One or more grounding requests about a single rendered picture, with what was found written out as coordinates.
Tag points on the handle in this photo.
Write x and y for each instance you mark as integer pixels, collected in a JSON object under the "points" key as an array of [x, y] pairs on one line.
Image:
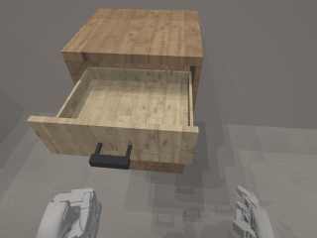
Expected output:
{"points": [[109, 161]]}

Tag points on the robot right hand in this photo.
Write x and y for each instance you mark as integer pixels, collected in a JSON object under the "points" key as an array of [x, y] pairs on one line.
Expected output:
{"points": [[257, 223]]}

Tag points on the cabinet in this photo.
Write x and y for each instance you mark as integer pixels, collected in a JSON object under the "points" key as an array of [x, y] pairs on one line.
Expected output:
{"points": [[139, 39]]}

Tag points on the robot left hand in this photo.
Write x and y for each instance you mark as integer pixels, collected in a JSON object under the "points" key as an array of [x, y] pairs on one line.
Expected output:
{"points": [[78, 209]]}

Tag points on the drawer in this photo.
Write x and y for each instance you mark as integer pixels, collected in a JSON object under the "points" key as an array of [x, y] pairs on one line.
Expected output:
{"points": [[150, 109]]}

